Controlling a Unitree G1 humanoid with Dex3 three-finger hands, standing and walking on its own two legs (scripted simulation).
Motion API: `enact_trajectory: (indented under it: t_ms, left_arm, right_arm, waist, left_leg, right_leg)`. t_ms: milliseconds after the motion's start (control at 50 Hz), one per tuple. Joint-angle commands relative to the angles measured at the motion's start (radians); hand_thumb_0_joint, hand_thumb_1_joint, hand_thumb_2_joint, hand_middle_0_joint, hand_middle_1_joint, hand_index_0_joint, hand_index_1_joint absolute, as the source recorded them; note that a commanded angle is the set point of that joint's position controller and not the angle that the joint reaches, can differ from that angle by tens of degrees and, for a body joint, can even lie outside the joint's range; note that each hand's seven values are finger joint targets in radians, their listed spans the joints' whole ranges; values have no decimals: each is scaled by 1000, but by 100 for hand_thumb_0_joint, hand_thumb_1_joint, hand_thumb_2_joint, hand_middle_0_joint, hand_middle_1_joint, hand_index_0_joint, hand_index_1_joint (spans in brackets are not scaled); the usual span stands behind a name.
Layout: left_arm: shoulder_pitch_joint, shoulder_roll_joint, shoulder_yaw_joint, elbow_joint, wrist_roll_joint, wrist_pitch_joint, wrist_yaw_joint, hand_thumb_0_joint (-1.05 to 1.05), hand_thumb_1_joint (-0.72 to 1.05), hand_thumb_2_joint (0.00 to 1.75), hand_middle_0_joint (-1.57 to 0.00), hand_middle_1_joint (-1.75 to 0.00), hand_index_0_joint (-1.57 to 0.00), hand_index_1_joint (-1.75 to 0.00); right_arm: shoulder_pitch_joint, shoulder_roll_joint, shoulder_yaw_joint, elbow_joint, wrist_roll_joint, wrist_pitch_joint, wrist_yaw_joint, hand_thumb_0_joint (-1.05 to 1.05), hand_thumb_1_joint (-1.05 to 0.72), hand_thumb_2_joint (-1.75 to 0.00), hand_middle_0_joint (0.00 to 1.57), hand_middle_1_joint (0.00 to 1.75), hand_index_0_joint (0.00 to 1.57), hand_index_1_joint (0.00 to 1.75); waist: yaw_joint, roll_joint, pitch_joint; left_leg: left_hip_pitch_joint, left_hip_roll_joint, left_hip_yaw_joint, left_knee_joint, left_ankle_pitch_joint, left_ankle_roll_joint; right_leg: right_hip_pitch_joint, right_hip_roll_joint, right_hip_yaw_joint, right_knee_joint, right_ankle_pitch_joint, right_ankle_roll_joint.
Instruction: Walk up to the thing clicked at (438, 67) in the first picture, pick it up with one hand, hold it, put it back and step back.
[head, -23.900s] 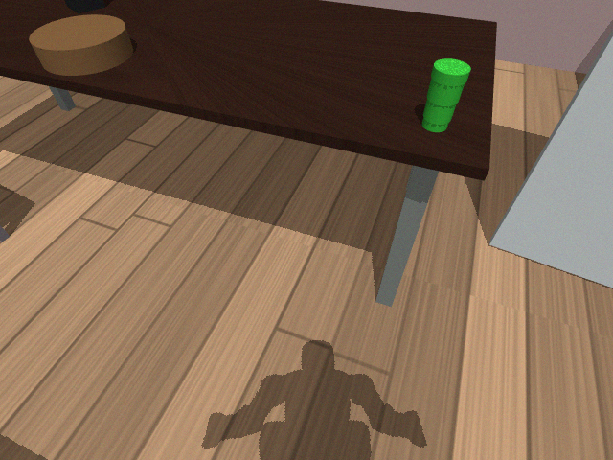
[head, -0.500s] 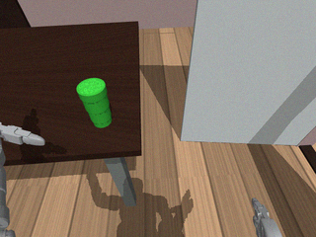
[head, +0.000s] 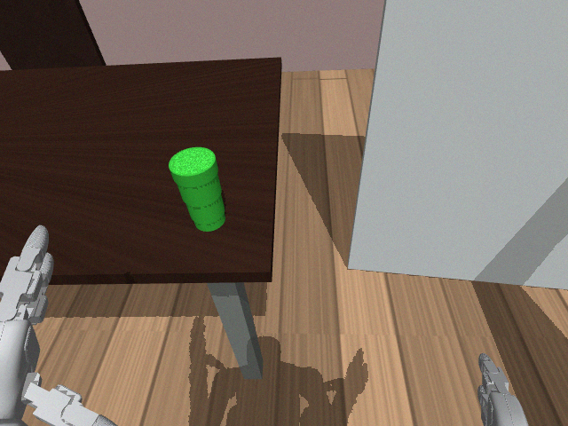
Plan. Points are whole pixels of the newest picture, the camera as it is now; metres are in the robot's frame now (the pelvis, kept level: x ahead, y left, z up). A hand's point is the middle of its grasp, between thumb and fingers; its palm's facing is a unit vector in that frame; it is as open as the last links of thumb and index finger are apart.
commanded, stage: sink last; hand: left
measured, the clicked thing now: (201, 192) +0.49 +0.18 +0.06
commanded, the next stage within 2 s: home in 0.16 s
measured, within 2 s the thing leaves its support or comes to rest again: neither
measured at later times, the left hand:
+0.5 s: hand (86, 358) +0.18 +0.24 +0.09, palm faces +0.32 -0.88 -0.36, open 17.4 cm
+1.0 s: hand (181, 408) +0.18 +0.18 -0.09, palm faces +0.08 -0.97 -0.21, open 17.5 cm
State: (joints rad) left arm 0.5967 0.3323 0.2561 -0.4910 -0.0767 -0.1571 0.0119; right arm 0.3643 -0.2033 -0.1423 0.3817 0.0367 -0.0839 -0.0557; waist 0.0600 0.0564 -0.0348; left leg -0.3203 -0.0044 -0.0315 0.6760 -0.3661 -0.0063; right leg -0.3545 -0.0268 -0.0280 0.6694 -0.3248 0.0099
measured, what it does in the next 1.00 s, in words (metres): stands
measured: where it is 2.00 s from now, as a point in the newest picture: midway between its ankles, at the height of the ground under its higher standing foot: outside the picture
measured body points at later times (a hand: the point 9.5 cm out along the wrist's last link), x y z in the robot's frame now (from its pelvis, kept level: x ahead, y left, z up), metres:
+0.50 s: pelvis -0.01 -0.01 +0.01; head +0.00 -0.02 +0.46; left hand +0.16 +0.29 +0.11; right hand +0.15 -0.23 -0.07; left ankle -0.01 +0.12 -0.72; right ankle +0.02 -0.12 -0.72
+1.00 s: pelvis +0.01 +0.01 +0.01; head +0.05 +0.02 +0.45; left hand +0.17 +0.23 -0.07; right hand +0.16 -0.23 -0.09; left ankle +0.00 +0.12 -0.72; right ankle +0.02 -0.12 -0.72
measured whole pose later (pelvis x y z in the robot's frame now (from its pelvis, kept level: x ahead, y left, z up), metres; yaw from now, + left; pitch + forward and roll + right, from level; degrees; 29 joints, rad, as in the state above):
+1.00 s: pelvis +0.01 +0.01 +0.01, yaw -1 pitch +3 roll -1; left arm 0.32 0.18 0.02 0.43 0.00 -0.12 0.07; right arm 0.22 -0.19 0.01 0.66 0.00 -0.12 -0.07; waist 0.00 -0.01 0.02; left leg -0.32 0.01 -0.02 0.64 -0.36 0.00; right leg -0.35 -0.01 -0.02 0.60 -0.30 0.01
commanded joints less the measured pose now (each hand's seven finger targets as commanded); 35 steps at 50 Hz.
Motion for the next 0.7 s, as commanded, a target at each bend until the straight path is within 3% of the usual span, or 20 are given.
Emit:
enact_trajectory:
  t_ms: [0, 20, 60, 80, 100, 160, 180, 200, 260, 280, 320, 400, 440, 460, 480, 520, 560, 580, 640, 680]
  left_arm:
    - [-87, 129, 131, -87, -6, -80, 27, 0, -58, 5, -7, -7, -6, -7]
    - [-103, 131, 145, -56, -7, -84, 24, 0, -58, 5, -6, -7, -6, -7]
    - [-185, 187, 186, -97, -7, -110, 20, 0, -57, 5, -6, -7, -5, -7]
    - [-181, 179, 179, -89, -6, -120, 14, 0, -55, 5, -5, -6, -5, -6]
    - [-165, 167, 171, -92, -5, -130, 12, 0, -55, 4, -5, -6, -5, -6]
    - [-150, 184, 206, -67, -7, -156, 12, 0, -58, 4, -6, -6, -6, -6]
    - [-156, 213, 238, -61, -5, -164, 14, 0, -58, 4, -6, -6, -6, -6]
    - [-156, 214, 241, -44, -6, -169, 15, 0, -59, 5, -7, -6, -6, -7]
    - [-210, 220, 253, 13, -7, -181, 22, 0, -53, 9, -6, -7, -6, -6]
    - [-222, 213, 244, 52, -6, -180, 23, 0, -54, 7, -5, -6, -5, -6]
    - [-210, 175, 208, 109, -5, -187, 21, 0, -56, 5, -5, -6, -5, -5]
    - [-175, 69, 72, 182, 4, -199, 14, 0, -53, 8, -5, -6, -5, -6]
    - [-159, 67, 48, 201, 11, -195, 11, 0, -51, 8, -5, -7, -6, -6]
    - [-121, 82, 64, 244, 14, -184, 15, 0, -50, 9, -6, -7, -6, -7]
    - [-123, 67, 35, 244, 19, -175, 10, 0, -50, 9, -6, -7, -6, -7]
    - [-144, 85, 38, 227, 26, -168, 14, 0, -53, 7, -5, -6, -5, -6]
    - [-141, 73, 8, 290, 31, -142, 16, 0, -55, 6, -5, -6, -5, -6]
    - [-165, 57, -20, 316, 36, -128, 16, 0, -57, 5, -5, -5, -5, -5]
    - [-232, 4, -108, 405, 46, -106, 19, 0, -61, 1, -4, -4, -4, -4]
    - [-258, -44, -170, 500, 55, -93, 18, 0, -60, 3, -4, -5, -5, -5]
  right_arm:
    - [-38, -80, -16, -157, 4, -60, -7, 0, 49, -6, 6, 5, 5, 5]
    - [-68, -114, -50, -188, 6, -68, -12, 0, 50, -6, 6, 5, 5, 5]
    - [-20, -103, -41, -125, 5, -66, -5, 0, 52, -6, 5, 5, 5, 5]
    - [-8, -81, -22, -114, 5, -69, 0, 0, 53, -5, 5, 5, 5, 5]
    - [-30, -116, -51, -174, 3, -81, -2, 0, 53, -5, 6, 5, 5, 5]
    - [-52, -90, -17, -143, 3, -95, 9, 0, 50, -6, 6, 5, 5, 5]
    - [-39, -106, -39, -131, 3, -95, 9, 0, 50, -6, 6, 5, 5, 5]
    - [-48, -83, -13, -98, 4, -93, 14, 0, 49, -6, 6, 5, 5, 5]
    - [-95, -124, -45, -124, -1, -101, 12, 0, 38, -15, 12, 13, 12, 13]
    - [-117, -108, -21, -135, -1, -104, 9, 0, 30, -23, 12, 16, 12, 16]
    - [-152, -58, 46, -131, 1, -109, 10, 0, 14, -39, 12, 16, 12, 16]
    - [-198, 6, 129, -71, -3, -119, 9, 0, -18, -50, 13, 18, 13, 18]
    - [-147, -39, 87, -23, -8, -118, 3, 0, -31, -56, 14, 20, 14, 20]
    - [-127, -141, 10, -47, -12, -120, -5, 0, -35, -59, 15, 21, 15, 21]
    - [-102, -137, 15, -16, -12, -117, -4, 0, -37, -60, 15, 21, 15, 21]
    - [-76, -141, -4, 19, -15, -111, -2, 0, -47, -66, 16, 23, 16, 23]
    - [-77, -144, -9, 34, -16, -110, -5, 0, -51, -68, 16, 24, 16, 24]
    - [-96, -142, -6, 37, -16, -111, -6, 0, -57, -71, 17, 25, 17, 25]
    - [-195, -52, 86, 41, -13, -111, -3, 0, -80, -86, 19, 29, 19, 29]
    - [-246, -24, 116, 35, -13, -115, -5, 0, -88, -90, 20, 30, 20, 30]
  waist:
    - [-26, -89, 36]
    - [-34, -116, 48]
    - [-21, -86, 69]
    - [-15, -80, 89]
    - [-17, -92, 54]
    - [16, -60, 45]
    - [14, -40, 27]
    - [31, -17, 39]
    - [12, -18, 1]
    - [8, -25, 14]
    - [17, -71, 30]
    - [21, -75, 20]
    - [-5, -54, -11]
    - [-27, -75, -49]
    - [-36, -58, -53]
    - [-37, -21, -76]
    - [-51, -40, -59]
    - [-62, -35, -44]
    - [-53, -35, 2]
    - [-57, -70, 4]
  left_leg:
    - [-36, -15, 53, -148, 79, 26]
    - [-30, -17, 56, -155, 56, 29]
    - [-35, -23, 59, -162, 23, 30]
    - [-37, -27, 64, -162, 6, 29]
    - [-17, -27, 65, -165, 18, 29]
    - [-23, -30, 65, -172, 38, 29]
    - [-16, -27, 63, -175, 62, 27]
    - [-31, -27, 59, -185, 54, 25]
    - [-19, -19, 48, -206, 41, 23]
    - [-21, -26, 54, -202, 30, 25]
    - [-31, -27, 52, -199, 13, 30]
    - [-23, -23, 53, -197, 28, 33]
    - [13, -22, 55, -193, 83, 32]
    - [41, -18, 54, -193, 121, 31]
    - [54, -13, 51, -202, 133, 29]
    - [63, -6, 43, -206, 175, 21]
    - [67, -5, 40, -209, 191, 19]
    - [64, 1, 35, -213, 195, 17]
    - [29, 4, 29, -212, 186, 15]
    - [12, 3, 27, -209, 145, 20]
  right_leg:
    - [30, 8, -33, -152, 47, -1]
    - [23, 4, -28, -165, 29, 3]
    - [17, -5, -18, -180, -9, 3]
    - [7, -8, -8, -191, -38, 5]
    - [24, -9, -3, -197, -32, 6]
    - [62, -10, -8, -191, -9, 1]
    - [78, -6, -15, -180, 23, -3]
    - [80, -3, -21, -174, 17, -7]
    - [111, 2, -21, -178, 16, -9]
    - [101, -3, -12, -196, -1, -6]
    - [96, -9, -1, -215, -42, 0]
    - [93, -15, 10, -216, -45, 2]
    - [93, -4, -8, -195, 44, -2]
    - [106, 4, -16, -184, 96, -2]
    - [104, 12, -26, -176, 119, -4]
    - [108, 22, -37, -159, 163, -7]
    - [96, 24, -42, -168, 173, -8]
    - [82, 27, -43, -162, 173, -10]
    - [63, 22, -43, -165, 153, -13]
    - [55, 18, -40, -168, 119, -12]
